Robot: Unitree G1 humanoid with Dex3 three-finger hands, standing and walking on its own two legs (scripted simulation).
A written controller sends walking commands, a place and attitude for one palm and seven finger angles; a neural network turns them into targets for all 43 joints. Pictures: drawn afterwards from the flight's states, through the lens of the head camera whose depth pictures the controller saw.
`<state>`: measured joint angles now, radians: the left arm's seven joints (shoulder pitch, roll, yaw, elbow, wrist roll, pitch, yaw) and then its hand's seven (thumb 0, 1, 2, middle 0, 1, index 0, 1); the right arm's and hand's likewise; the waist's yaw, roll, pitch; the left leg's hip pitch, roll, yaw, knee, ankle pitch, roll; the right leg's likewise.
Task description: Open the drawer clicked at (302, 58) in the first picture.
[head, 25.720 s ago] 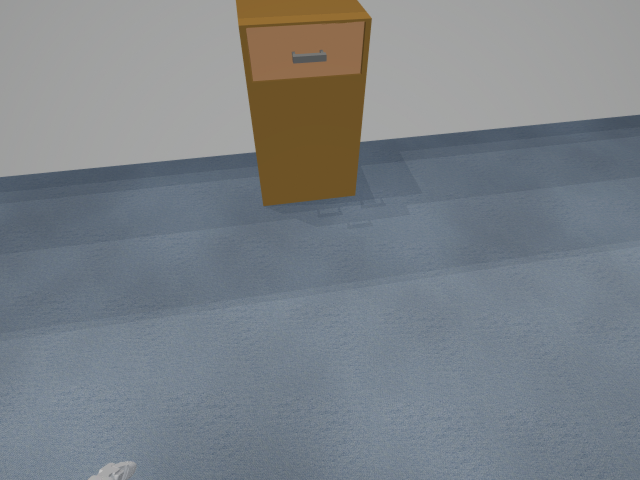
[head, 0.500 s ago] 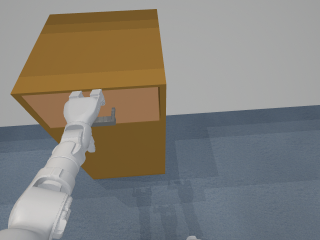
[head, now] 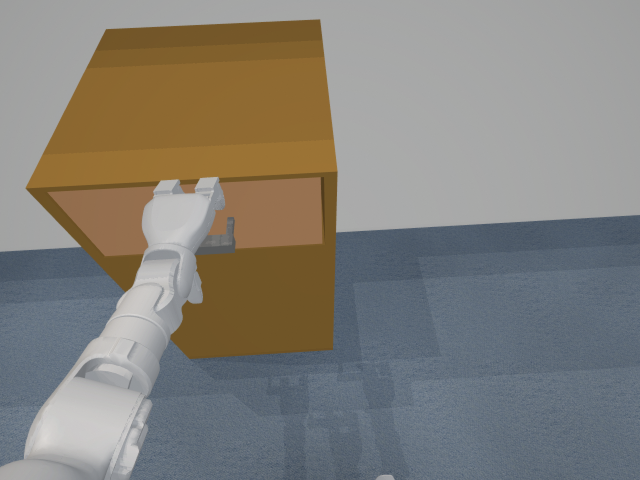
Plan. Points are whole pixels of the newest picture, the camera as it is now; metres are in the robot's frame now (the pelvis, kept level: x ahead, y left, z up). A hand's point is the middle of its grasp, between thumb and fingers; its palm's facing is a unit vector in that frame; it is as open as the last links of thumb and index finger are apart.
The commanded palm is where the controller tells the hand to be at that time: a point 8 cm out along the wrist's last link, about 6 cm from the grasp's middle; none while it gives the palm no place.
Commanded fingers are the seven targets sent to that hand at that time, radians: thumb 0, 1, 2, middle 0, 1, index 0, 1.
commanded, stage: re-aim the fingers above the handle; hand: left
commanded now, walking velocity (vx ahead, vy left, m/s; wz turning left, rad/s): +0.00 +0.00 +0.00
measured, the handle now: (198, 235) +0.48 +0.20 -0.04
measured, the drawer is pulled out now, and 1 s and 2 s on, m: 0.00 0.00 0.00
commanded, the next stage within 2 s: lower the fingers behind the handle in 0.34 s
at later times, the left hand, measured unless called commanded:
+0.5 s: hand (194, 242) +0.43 +0.19 +0.01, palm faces -0.03 -0.04 -1.00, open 13.9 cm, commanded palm +0.41 +0.19 +0.06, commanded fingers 0.00 -0.50 0.30 -0.30 -1.20 -0.30 -1.20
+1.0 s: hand (192, 256) +0.43 +0.20 -0.03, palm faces -0.03 +0.00 -1.00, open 13.9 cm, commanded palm +0.41 +0.20 +0.03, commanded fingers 0.00 -0.50 0.30 -0.30 -1.20 -0.30 -1.20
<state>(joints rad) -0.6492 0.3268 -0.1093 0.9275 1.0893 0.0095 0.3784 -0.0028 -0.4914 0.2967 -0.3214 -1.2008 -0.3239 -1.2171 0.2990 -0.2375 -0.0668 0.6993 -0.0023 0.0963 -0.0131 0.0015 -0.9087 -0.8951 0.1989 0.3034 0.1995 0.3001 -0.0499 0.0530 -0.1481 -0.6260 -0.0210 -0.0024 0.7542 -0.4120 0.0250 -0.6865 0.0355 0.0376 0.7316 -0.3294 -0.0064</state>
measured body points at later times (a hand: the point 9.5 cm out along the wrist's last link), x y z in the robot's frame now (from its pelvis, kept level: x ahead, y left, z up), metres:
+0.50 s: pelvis +0.00 -0.01 +0.00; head +0.07 -0.02 +0.44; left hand +0.43 +0.19 +0.06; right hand +0.06 -0.28 -0.13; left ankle -0.04 +0.10 -0.71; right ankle +0.01 -0.12 -0.71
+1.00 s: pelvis -0.01 +0.00 -0.02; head +0.08 -0.01 +0.42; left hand +0.43 +0.20 +0.03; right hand +0.04 -0.27 -0.16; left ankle -0.04 +0.10 -0.71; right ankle +0.01 -0.12 -0.71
